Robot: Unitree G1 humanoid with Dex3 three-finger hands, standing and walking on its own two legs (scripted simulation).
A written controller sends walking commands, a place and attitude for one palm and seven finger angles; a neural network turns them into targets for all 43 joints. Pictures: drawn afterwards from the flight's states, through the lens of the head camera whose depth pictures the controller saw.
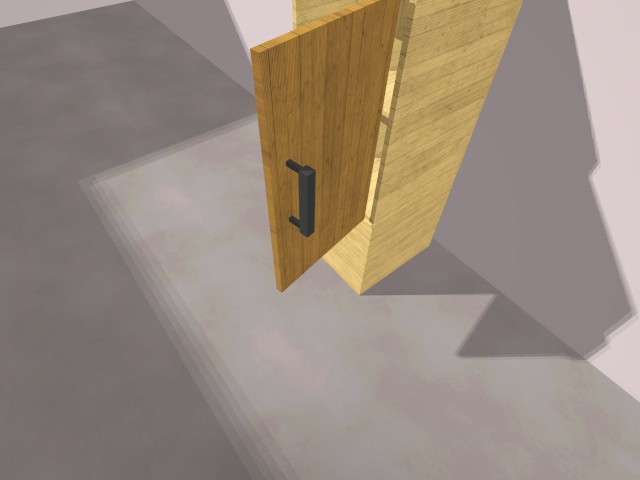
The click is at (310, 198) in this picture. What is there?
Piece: cupboard door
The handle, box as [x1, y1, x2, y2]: [286, 159, 315, 237]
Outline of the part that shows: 289,159 286,161 286,165 298,173 299,181 299,219 298,220 291,216 289,217 289,221 299,227 300,232 307,237 313,232 314,225 315,170 307,165 302,167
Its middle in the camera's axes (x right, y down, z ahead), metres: -0.04 -0.07 +0.74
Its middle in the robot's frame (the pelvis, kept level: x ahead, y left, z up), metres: +0.60 +0.07 -0.04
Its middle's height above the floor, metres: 0.74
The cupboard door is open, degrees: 100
